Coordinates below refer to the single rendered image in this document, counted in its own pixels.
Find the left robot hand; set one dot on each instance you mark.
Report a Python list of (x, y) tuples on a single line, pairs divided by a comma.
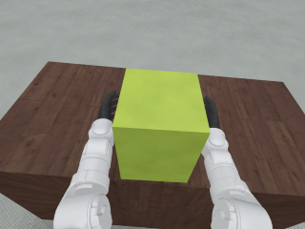
[(106, 108)]

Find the robot left forearm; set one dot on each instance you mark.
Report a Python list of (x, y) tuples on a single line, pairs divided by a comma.
[(95, 163)]

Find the carton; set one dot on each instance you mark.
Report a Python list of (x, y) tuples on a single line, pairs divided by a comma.
[(160, 126)]

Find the robot left upper arm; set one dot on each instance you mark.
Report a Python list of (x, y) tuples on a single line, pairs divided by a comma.
[(85, 211)]

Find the robot right forearm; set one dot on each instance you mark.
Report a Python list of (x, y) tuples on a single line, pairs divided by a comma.
[(221, 171)]

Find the right robot hand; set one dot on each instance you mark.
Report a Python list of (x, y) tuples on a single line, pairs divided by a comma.
[(211, 113)]

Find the robot right upper arm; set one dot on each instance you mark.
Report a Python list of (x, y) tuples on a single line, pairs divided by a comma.
[(234, 213)]

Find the pedestal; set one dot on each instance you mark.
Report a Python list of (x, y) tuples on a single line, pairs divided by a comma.
[(44, 133)]

